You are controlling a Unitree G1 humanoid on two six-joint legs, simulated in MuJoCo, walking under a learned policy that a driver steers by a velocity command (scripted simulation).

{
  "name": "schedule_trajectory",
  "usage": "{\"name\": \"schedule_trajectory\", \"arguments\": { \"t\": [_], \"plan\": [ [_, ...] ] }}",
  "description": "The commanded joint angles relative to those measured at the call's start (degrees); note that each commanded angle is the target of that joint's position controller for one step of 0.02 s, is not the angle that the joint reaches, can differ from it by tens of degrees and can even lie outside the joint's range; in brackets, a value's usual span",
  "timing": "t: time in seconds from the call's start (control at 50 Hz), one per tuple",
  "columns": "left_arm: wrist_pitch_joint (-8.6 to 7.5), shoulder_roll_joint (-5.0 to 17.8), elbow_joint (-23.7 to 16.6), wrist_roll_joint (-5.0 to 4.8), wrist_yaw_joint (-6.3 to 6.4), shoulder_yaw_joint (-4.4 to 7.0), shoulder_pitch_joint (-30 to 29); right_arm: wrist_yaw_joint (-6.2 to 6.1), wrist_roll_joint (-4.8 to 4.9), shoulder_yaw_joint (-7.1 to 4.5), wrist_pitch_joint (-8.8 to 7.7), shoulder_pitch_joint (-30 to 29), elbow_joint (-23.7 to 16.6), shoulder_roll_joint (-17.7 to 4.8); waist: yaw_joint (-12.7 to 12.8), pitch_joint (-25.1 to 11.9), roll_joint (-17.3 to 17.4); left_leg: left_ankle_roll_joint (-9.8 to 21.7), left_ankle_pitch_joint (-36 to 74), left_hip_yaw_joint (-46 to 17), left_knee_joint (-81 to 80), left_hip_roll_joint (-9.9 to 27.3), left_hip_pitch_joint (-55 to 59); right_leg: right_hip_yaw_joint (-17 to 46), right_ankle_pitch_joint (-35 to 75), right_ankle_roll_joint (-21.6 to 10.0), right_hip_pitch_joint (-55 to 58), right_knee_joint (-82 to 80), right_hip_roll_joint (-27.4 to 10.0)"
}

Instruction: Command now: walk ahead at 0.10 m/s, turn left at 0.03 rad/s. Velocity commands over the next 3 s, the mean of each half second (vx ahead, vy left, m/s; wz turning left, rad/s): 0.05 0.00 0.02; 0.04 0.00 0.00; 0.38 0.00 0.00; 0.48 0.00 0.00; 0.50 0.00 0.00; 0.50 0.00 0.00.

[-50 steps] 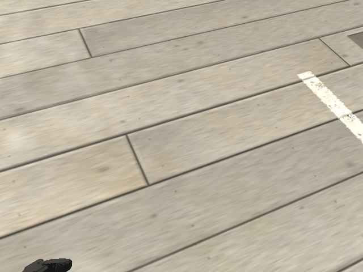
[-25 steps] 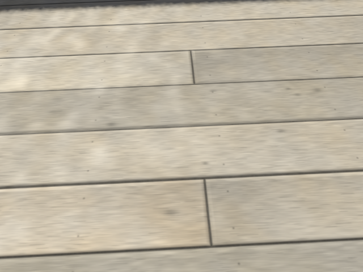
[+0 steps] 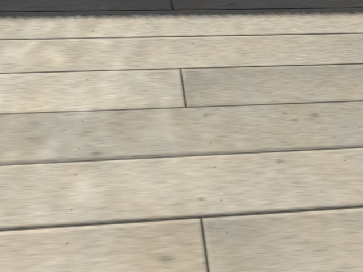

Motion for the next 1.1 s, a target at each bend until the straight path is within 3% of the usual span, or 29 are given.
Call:
{"name": "schedule_trajectory", "arguments": {
  "t": [0.02,0.08,0.1,0.12,0.14,0.16,0.18,0.3,0.52,0.86,0.88,0.9,0.92,0.96,0.98,1.0,1.02,1.06,1.1],
  "plan": [
    [0.86,4.20,-1.00,0.05,0.27,1.08,4.36,-0.50,0.22,-1.50,-0.44,-3.82,-2.51,-7.75,2.33,-7.75,9.13,9.25,14.58,-9.27,-6.53,14.94,-0.99,0.03,3.54,-0.88,12.29,-5.10,0.16],
    [0.78,4.36,-0.97,1.14,0.17,1.10,3.26,-0.48,0.92,-0.46,0.10,-2.80,-0.60,-5.54,3.07,-4.65,6.55,4.48,-3.65,-9.45,-4.60,11.16,-3.20,0.01,11.75,-3.09,18.60,-17.89,0.30],
    [0.60,6.33,-1.46,1.37,0.36,1.35,2.99,-0.54,0.35,-0.09,0.08,-0.95,0.11,-4.68,1.95,-4.25,3.90,1.96,-8.52,-8.73,-2.44,8.85,-4.09,3.31,18.29,-4.19,20.60,-19.23,-2.96],
    [0.63,9.81,-1.70,0.83,0.65,2.00,1.86,-0.44,-0.12,-0.38,-0.10,2.82,0.79,-5.13,-1.51,-3.53,-2.44,0.08,-12.07,-6.21,-0.75,5.03,-5.64,4.28,20.35,-6.11,20.76,-17.71,-5.15],
    [0.65,7.83,-0.79,0.15,0.27,1.97,0.43,-0.90,0.01,-0.16,0.32,2.98,1.26,-4.35,-1.65,-3.41,-6.43,-1.36,-10.30,-3.12,-0.41,3.07,-0.88,4.17,7.45,-6.94,14.54,-19.36,-3.74],
    [0.42,4.96,-0.91,0.22,-0.16,1.38,-0.36,-1.31,0.23,-0.47,0.81,0.39,1.44,-5.97,-0.12,-1.57,-4.29,-1.74,-8.08,-2.97,0.77,3.27,1.45,3.53,2.78,-5.84,11.18,-20.74,-2.05],
    [0.11,3.90,-0.44,0.64,-0.25,1.03,-0.65,-1.69,0.56,-0.58,1.27,-0.70,1.46,-5.89,0.02,-1.71,-3.39,-1.39,-6.08,-3.16,1.23,3.78,2.54,2.76,3.43,-4.61,10.57,-20.78,-1.42],
    [-0.71,4.34,2.44,0.11,0.08,0.97,0.71,-1.84,0.92,-0.71,1.69,-0.73,4.16,-5.46,0.91,-3.79,0.24,-0.74,3.37,-3.84,2.20,4.84,4.39,0.85,14.66,-3.70,15.62,-17.50,0.08],
    [0.15,3.70,6.73,-0.01,0.64,0.88,0.47,-2.33,1.21,-0.77,2.51,-0.87,9.44,-5.43,0.91,-2.43,3.06,-1.08,5.26,-3.72,1.94,5.13,5.88,-0.40,14.71,-3.66,16.50,-17.71,1.38],
    [0.61,2.56,11.91,0.03,1.32,0.66,2.21,-2.60,1.20,-0.01,2.36,-0.31,14.32,-4.86,0.96,-0.01,2.97,-0.89,-1.02,-4.27,-1.11,5.40,4.28,-1.30,9.69,-2.85,16.39,-19.67,2.24],
    [0.66,1.89,12.73,0.00,1.35,0.51,3.46,-2.66,1.22,0.04,2.43,0.86,15.03,-4.62,0.90,-1.24,3.52,-0.61,-7.77,-4.21,-2.03,5.13,4.75,-2.36,4.38,-2.89,16.74,-19.29,3.12],
    [0.72,1.99,13.00,-0.35,1.44,0.63,3.60,-2.78,1.65,-0.43,2.62,1.46,15.25,-5.85,0.43,-0.27,4.66,0.41,-18.44,-5.14,-3.08,5.23,4.23,-4.23,-3.26,-3.19,14.79,-16.83,4.81],
    [0.58,2.19,12.59,-0.58,1.50,0.76,2.97,-2.87,2.10,-1.11,2.72,2.20,15.22,-7.82,-0.23,1.48,6.87,2.25,-29.27,-8.45,-5.28,7.34,3.15,-5.96,-9.89,-3.57,11.24,-13.06,6.20],
    [-0.54,1.38,10.67,-0.76,1.15,0.62,0.03,-2.88,2.51,-2.31,2.07,5.41,15.38,-10.99,-1.98,4.84,12.40,8.08,-42.05,-22.52,-12.98,17.66,3.01,-6.47,-10.72,-4.41,3.02,-1.40,5.47],
    [-1.27,1.30,10.03,-1.13,0.72,0.69,-0.98,-2.93,2.45,-2.69,1.35,6.14,15.34,-11.43,-2.38,6.60,12.80,10.61,-41.30,-27.89,-15.25,21.58,2.43,-4.02,-10.58,-5.25,-0.25,4.26,3.15],
    [-1.92,1.75,9.63,-1.55,0.29,0.99,-1.57,-2.86,2.06,-2.63,0.48,6.30,15.15,-10.53,-2.45,7.42,12.05,11.84,-37.95,-30.35,-15.91,23.64,4.56,-1.83,-13.16,-5.86,-4.94,9.80,1.33],
    [-2.51,2.10,9.55,-1.96,-0.10,1.29,-1.08,-2.70,2.10,-2.47,-0.28,5.91,14.75,-9.51,-1.77,7.07,10.56,11.75,-34.53,-30.21,-15.42,24.03,7.54,-0.38,-14.22,-6.46,-8.65,12.54,-0.24],
    [-3.67,2.19,9.46,-2.26,-0.73,1.58,-0.95,-2.51,3.04,-2.30,-1.07,3.80,13.52,-8.43,-0.58,5.49,8.53,8.76,-26.59,-23.62,-14.21,21.04,9.71,-0.45,-11.76,-7.09,-7.72,5.48,-1.72],
    [-4.31,0.86,10.20,-1.96,-1.09,1.55,0.33,-2.32,3.38,-2.56,-0.86,2.29,13.01,-9.50,0.82,3.29,9.00,6.67,-20.53,-15.34,-12.27,16.27,4.78,-4.40,-7.50,-6.56,3.49,-4.70,0.75]
  ]
}}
